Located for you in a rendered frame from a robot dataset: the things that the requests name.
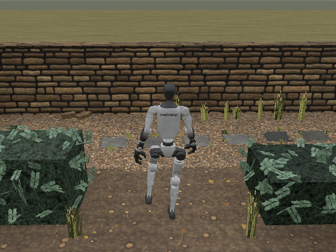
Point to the left robot upper arm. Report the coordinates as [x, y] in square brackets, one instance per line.
[149, 119]

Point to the robot right forearm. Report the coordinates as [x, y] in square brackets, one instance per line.
[191, 138]

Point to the robot left forearm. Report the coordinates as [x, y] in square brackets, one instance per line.
[141, 141]

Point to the robot right foot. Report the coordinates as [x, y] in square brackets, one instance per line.
[171, 214]

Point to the right robot upper arm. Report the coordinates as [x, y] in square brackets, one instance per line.
[187, 119]

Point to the right robot hand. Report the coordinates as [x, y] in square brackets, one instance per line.
[188, 146]

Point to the left robot hand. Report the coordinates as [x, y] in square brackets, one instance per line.
[137, 157]

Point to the robot left thigh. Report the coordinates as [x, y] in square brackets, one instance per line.
[155, 152]

